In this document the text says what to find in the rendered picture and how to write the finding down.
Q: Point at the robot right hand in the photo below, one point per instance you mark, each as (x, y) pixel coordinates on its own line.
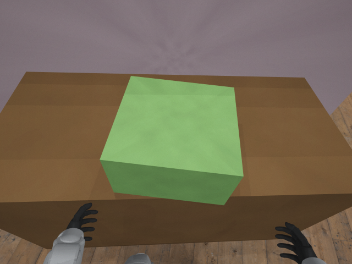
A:
(301, 246)

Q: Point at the carton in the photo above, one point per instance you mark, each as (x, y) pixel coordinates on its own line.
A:
(175, 140)

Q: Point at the robot left hand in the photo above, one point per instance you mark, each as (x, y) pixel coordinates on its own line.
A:
(78, 220)

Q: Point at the robot left forearm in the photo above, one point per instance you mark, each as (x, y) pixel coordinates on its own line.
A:
(68, 248)

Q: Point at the pedestal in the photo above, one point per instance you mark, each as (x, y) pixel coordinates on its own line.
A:
(297, 165)

